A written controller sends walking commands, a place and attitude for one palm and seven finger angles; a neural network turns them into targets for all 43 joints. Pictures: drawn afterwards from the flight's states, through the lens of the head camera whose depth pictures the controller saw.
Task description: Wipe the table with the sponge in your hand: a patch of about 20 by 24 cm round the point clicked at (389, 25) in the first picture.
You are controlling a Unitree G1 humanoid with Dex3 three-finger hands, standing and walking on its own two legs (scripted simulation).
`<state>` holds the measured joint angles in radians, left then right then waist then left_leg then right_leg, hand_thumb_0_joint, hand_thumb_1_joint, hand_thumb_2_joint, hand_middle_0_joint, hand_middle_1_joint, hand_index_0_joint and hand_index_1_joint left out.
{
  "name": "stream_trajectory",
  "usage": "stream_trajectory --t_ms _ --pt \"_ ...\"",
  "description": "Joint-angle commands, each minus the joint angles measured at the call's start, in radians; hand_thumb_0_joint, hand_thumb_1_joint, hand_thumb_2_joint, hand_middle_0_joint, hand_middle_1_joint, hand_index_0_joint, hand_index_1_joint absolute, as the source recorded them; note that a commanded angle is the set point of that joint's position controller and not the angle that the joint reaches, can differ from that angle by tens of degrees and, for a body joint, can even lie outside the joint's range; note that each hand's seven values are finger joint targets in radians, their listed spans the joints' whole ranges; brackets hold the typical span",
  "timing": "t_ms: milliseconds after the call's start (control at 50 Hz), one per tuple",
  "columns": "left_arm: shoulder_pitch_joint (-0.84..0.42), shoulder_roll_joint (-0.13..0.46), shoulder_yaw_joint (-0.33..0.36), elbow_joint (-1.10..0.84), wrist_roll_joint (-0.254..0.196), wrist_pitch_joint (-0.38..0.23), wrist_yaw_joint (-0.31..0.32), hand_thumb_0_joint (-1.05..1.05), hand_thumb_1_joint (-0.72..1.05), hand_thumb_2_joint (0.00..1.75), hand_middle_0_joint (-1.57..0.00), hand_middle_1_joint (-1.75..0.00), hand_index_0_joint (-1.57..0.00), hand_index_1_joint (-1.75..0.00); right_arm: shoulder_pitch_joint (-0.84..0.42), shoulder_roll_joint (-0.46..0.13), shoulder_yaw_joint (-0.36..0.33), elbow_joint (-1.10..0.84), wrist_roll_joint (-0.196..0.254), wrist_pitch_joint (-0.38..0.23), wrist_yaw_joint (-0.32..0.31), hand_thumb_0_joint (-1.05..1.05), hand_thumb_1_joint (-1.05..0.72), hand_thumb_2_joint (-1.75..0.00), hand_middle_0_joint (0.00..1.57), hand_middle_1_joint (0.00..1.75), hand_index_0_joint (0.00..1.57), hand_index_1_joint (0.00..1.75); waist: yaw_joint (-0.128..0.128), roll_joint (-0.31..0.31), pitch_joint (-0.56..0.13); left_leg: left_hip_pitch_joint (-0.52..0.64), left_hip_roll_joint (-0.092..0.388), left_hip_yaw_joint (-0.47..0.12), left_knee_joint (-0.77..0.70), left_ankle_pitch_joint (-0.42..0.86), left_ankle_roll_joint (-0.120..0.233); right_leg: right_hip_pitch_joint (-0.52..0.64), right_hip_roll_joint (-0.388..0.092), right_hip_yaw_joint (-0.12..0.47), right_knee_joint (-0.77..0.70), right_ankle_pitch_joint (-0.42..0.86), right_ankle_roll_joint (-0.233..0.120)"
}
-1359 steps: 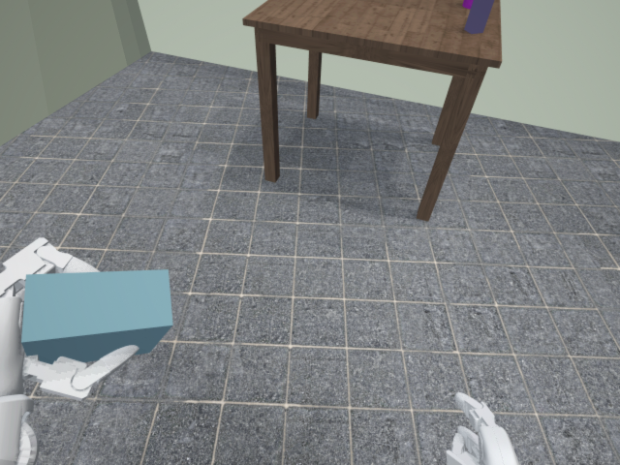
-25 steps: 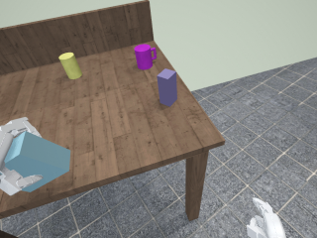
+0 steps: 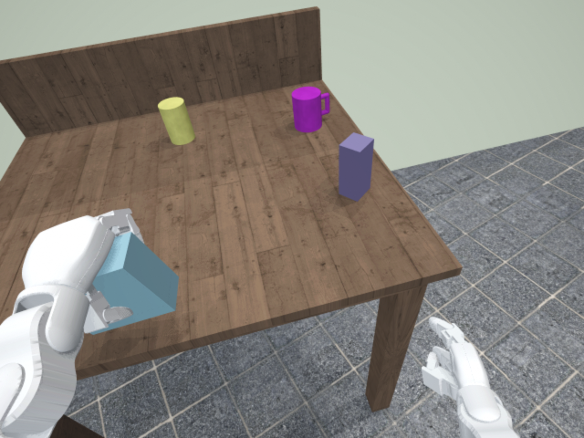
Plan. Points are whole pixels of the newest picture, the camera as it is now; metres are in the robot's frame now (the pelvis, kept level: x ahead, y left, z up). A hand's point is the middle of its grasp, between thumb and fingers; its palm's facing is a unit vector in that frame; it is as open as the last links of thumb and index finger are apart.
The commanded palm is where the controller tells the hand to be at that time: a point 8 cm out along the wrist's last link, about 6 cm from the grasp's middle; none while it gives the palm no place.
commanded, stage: turn the palm down, sponge in hand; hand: left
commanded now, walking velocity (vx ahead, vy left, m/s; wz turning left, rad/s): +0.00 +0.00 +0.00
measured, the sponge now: (119, 292) +0.23 +0.28 +0.11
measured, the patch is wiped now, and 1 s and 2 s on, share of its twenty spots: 0.00 0.00 0.00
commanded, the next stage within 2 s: move the sponge above the wiping area in 0.62 s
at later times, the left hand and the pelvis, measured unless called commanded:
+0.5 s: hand (97, 264) +0.24 +0.29 +0.16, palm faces +0.14 -0.06 -0.99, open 9.8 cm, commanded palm +0.19 +0.29 +0.25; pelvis +0.00 +0.01 +0.00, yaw +0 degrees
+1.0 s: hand (101, 248) +0.26 +0.29 +0.17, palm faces +0.13 -0.02 -0.99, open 9.8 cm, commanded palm +0.21 +0.28 +0.24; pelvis +0.01 -0.03 +0.00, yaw +0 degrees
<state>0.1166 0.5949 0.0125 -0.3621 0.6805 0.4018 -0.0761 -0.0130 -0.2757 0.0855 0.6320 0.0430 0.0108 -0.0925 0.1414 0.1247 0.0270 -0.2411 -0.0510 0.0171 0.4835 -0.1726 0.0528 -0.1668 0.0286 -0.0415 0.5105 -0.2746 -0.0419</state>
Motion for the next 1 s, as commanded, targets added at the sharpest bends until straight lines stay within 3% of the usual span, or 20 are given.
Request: stream_trajectory --t_ms 0,20,100,220,320,380,400,420,480,500,520,620,700,740,780,800,860,900,920,980 --pt "-0.341 0.401 0.312 -0.271 0.14 -0.044 0.083 0.0 0.1 1.3 -1.2 -1.6 -1.2 -1.6 -0.265 -0.072 -0.029 -0.163 -0.015 -0.056 0.012 0.0 -0.9 -0.9 0.2 0.3 0.2 0.3 0.027 0.048 -0.287 0.149 0.048 -0.122 -0.116 0.078 -0.02 0.049 0.008 0.092 -0.093 0.074 -0.036" --pt "-0.358 0.346 0.272 -0.242 0.141 -0.045 0.095 0.0 0.1 1.3 -1.2 -1.6 -1.2 -1.6 -0.252 -0.062 -0.026 -0.148 -0.018 -0.051 0.019 0.0 -0.9 -0.9 0.2 0.3 0.2 0.3 0.021 0.04 -0.284 0.157 0.053 -0.111 -0.11 0.11 -0.024 0.041 -0.005 0.069 -0.095 0.087 -0.034" --pt "-0.321 0.3 0.279 -0.116 0.118 0.014 0.105 0.0 0.1 1.3 -1.2 -1.6 -1.2 -1.6 -0.288 -0.064 -0.03 -0.132 -0.001 -0.025 0.041 0.0 -0.9 -0.9 0.2 0.3 0.2 0.3 0.03 0.012 -0.211 0.143 0.057 -0.123 -0.128 0.131 -0.041 0.033 0.004 0.083 -0.127 0.11 -0.043" --pt "-0.278 0.115 0.084 -0.134 0.092 0.039 0.034 0.0 0.1 1.3 -1.2 -1.6 -1.2 -1.6 -0.289 -0.064 -0.031 -0.165 0.017 -0.022 0.046 0.0 -0.9 -0.9 0.2 0.3 0.2 0.3 -0.001 -0.016 -0.175 0.141 0.06 -0.108 -0.148 0.069 -0.036 0.011 -0.013 0.035 -0.141 0.106 -0.022" --pt "-0.314 0.225 0.147 -0.288 0.145 0.016 0.037 0.0 0.1 1.3 -1.2 -1.6 -1.2 -1.6 -0.294 -0.068 -0.03 -0.183 0.003 -0.033 0.042 0.0 -0.9 -0.9 0.2 0.3 0.2 0.3 0.014 0.015 -0.283 0.153 0.059 -0.128 -0.15 0.057 -0.022 0.07 -0.001 0.056 -0.101 0.103 -0.025" --pt "-0.341 0.339 0.238 -0.272 0.187 -0.009 0.062 0.0 0.1 1.3 -1.2 -1.6 -1.2 -1.6 -0.261 -0.075 -0.034 -0.159 -0.018 -0.025 0.039 0.0 -0.9 -0.9 0.2 0.3 0.2 0.3 0.027 0.015 -0.308 0.164 0.055 -0.132 -0.138 0.127 -0.019 0.085 -0.001 0.069 -0.105 0.111 -0.034" --pt "-0.36 0.406 0.303 -0.276 0.203 -0.001 0.074 0.0 0.1 1.3 -1.2 -1.6 -1.2 -1.6 -0.29 -0.074 -0.026 -0.159 -0.014 -0.029 0.039 0.0 -0.9 -0.9 0.2 0.3 0.2 0.3 0.039 0.024 -0.3 0.137 0.055 -0.146 -0.145 0.092 -0.018 0.106 0.02 0.114 -0.101 0.094 -0.047" --pt "-0.394 0.348 0.252 -0.244 0.202 -0.005 0.081 0.0 0.1 1.3 -1.2 -1.6 -1.2 -1.6 -0.278 -0.062 -0.021 -0.15 -0.017 -0.029 0.041 0.0 -0.9 -0.9 0.2 0.3 0.2 0.3 0.031 0.016 -0.293 0.145 0.052 -0.129 -0.134 0.114 -0.022 0.082 0.002 0.084 -0.107 0.091 -0.043" --pt "-0.376 0.309 0.229 -0.146 0.178 -0.012 0.09 0.0 0.1 1.3 -1.2 -1.6 -1.2 -1.6 -0.258 -0.064 -0.031 -0.123 -0.011 -0.023 0.051 0.0 -0.9 -0.9 0.2 0.3 0.2 0.3 0.025 0.024 -0.243 0.171 0.056 -0.127 -0.131 0.119 -0.027 0.032 -0.007 0.08 -0.146 0.083 -0.038" --pt "-0.378 0.316 0.251 -0.143 0.174 0.005 0.088 0.0 0.1 1.3 -1.2 -1.6 -1.2 -1.6 -0.298 -0.059 -0.027 -0.132 0.002 -0.03 0.051 0.0 -0.9 -0.9 0.2 0.3 0.2 0.3 0.031 0.025 -0.232 0.163 0.048 -0.136 -0.135 0.102 -0.031 0.039 0.01 0.118 -0.146 0.077 -0.053" --pt "-0.382 0.258 0.197 -0.132 0.152 0.008 0.081 0.0 0.1 1.3 -1.2 -1.6 -1.2 -1.6 -0.285 -0.063 -0.029 -0.13 0.0 -0.03 0.052 0.0 -0.9 -0.9 0.2 0.3 0.2 0.3 0.021 0.002 -0.238 0.17 0.051 -0.114 -0.128 0.116 -0.03 0.036 -0.009 0.079 -0.15 0.094 -0.04" --pt "-0.281 0.131 0.08 -0.112 0.099 0.033 0.01 0.0 0.1 1.3 -1.2 -1.6 -1.2 -1.6 -0.295 -0.064 -0.031 -0.145 0.017 -0.037 0.05 0.0 -0.9 -0.9 0.2 0.3 0.2 0.3 -0.004 -0.059 -0.176 0.146 0.042 -0.092 -0.121 0.066 -0.023 0.001 -0.019 0.067 -0.173 0.083 -0.021" --pt "-0.281 0.228 0.141 -0.18 0.135 0.025 -0.002 0.0 0.1 1.3 -1.2 -1.6 -1.2 -1.6 -0.309 -0.06 -0.024 -0.171 0.016 -0.043 0.039 0.0 -0.9 -0.9 0.2 0.3 0.2 0.3 0.003 -0.071 -0.188 0.135 0.031 -0.09 -0.114 0.027 -0.017 0.004 -0.01 0.124 -0.171 0.032 -0.027" --pt "-0.347 0.295 0.176 -0.135 0.174 0.012 0.011 0.0 0.1 1.3 -1.2 -1.6 -1.2 -1.6 -0.269 -0.075 -0.028 -0.152 0.001 -0.04 0.031 0.0 -0.9 -0.9 0.2 0.3 0.2 0.3 0.0 -0.077 -0.216 0.14 0.024 -0.081 -0.101 0.058 -0.014 0.011 -0.018 0.111 -0.166 0.039 -0.025" --pt "-0.425 0.337 0.194 -0.11 0.209 -0.005 0.025 0.0 0.1 1.3 -1.2 -1.6 -1.2 -1.6 -0.256 -0.077 -0.029 -0.142 -0.007 -0.033 0.029 0.0 -0.9 -0.9 0.2 0.3 0.2 0.3 0.006 -0.037 -0.225 0.146 0.018 -0.085 -0.1 0.066 -0.014 0.013 -0.017 0.119 -0.17 0.03 -0.031" --pt "-0.452 0.394 0.247 -0.124 0.221 -0.003 0.038 0.0 0.1 1.3 -1.2 -1.6 -1.2 -1.6 -0.288 -0.074 -0.025 -0.147 -0.004 -0.041 0.028 0.0 -0.9 -0.9 0.2 0.3 0.2 0.3 0.019 -0.002 -0.231 0.145 0.015 -0.093 -0.096 0.055 -0.017 0.023 -0.006 0.167 -0.173 0.017 -0.048" --pt "-0.467 0.349 0.218 -0.025 0.21 -0.023 0.061 0.0 0.1 1.3 -1.2 -1.6 -1.2 -1.6 -0.25 -0.072 -0.032 -0.122 -0.01 -0.043 0.029 0.0 -0.9 -0.9 0.2 0.3 0.2 0.3 0.016 0.004 -0.241 0.163 0.011 -0.079 -0.084 0.117 -0.017 0.035 -0.02 0.135 -0.182 0.079 -0.044" --pt "-0.434 0.393 0.283 -0.006 0.181 -0.026 0.065 0.0 0.1 1.3 -1.2 -1.6 -1.2 -1.6 -0.277 -0.07 -0.033 -0.124 0.002 -0.052 0.03 0.0 -0.9 -0.9 0.2 0.3 0.2 0.3 0.025 0.001 -0.238 0.167 0.007 -0.084 -0.073 0.126 -0.019 0.042 -0.015 0.185 -0.186 0.106 -0.052" --pt "-0.43 0.335 0.236 0.022 0.159 -0.027 0.057 0.0 0.1 1.3 -1.2 -1.6 -1.2 -1.6 -0.265 -0.072 -0.034 -0.119 -0.002 -0.05 0.029 0.0 -0.9 -0.9 0.2 0.3 0.2 0.3 0.012 -0.027 -0.239 0.158 0.011 -0.069 -0.065 0.141 -0.017 0.054 -0.031 0.151 -0.178 0.148 -0.041" --pt "-0.36 0.297 0.193 0.067 0.139 -0.018 0.02 0.0 0.1 1.3 -1.2 -1.6 -1.2 -1.6 -0.241 -0.082 -0.044 -0.113 0.005 -0.042 0.035 0.0 -0.9 -0.9 0.2 0.3 0.2 0.3 -0.005 -0.028 -0.207 0.136 0.011 -0.063 -0.062 0.145 -0.016 0.039 -0.041 0.138 -0.176 0.19 -0.022"
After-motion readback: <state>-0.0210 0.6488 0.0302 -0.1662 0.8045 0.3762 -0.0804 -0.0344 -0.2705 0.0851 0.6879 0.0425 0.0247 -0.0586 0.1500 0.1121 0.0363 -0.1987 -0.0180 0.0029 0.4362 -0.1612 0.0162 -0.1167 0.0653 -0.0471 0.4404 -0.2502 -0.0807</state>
